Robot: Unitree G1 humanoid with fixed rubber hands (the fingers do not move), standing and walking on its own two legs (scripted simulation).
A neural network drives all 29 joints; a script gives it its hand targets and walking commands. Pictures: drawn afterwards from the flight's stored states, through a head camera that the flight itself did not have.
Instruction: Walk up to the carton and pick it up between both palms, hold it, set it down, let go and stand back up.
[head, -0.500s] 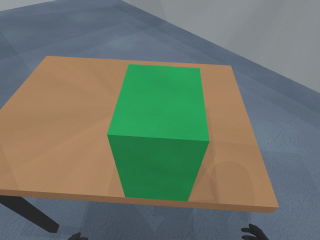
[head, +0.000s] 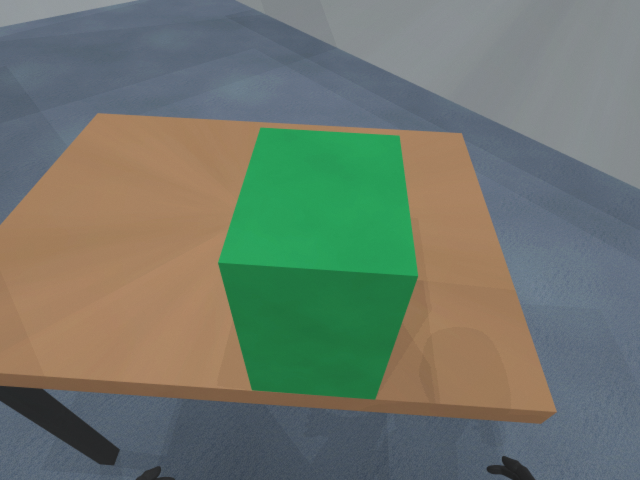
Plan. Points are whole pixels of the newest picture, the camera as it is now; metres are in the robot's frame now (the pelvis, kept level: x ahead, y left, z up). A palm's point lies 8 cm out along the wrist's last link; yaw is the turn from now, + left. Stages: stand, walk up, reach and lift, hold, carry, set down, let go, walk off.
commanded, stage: stand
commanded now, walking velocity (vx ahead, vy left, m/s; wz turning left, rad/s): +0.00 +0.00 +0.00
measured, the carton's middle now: (321, 271) +0.38 +0.01 +0.07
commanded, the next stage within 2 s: none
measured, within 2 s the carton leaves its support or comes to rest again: neither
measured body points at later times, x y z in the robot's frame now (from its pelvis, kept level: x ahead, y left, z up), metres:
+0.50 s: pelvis -0.02 +0.00 +0.00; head -0.01 +0.00 +0.45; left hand +0.09 +0.25 -0.13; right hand +0.10 -0.27 -0.11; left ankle +0.00 +0.12 -0.72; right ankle +0.00 -0.12 -0.72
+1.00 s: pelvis -0.03 +0.00 +0.00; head -0.04 +0.00 +0.45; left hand +0.06 +0.25 -0.14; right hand +0.07 -0.28 -0.12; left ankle +0.00 +0.12 -0.72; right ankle +0.00 -0.12 -0.72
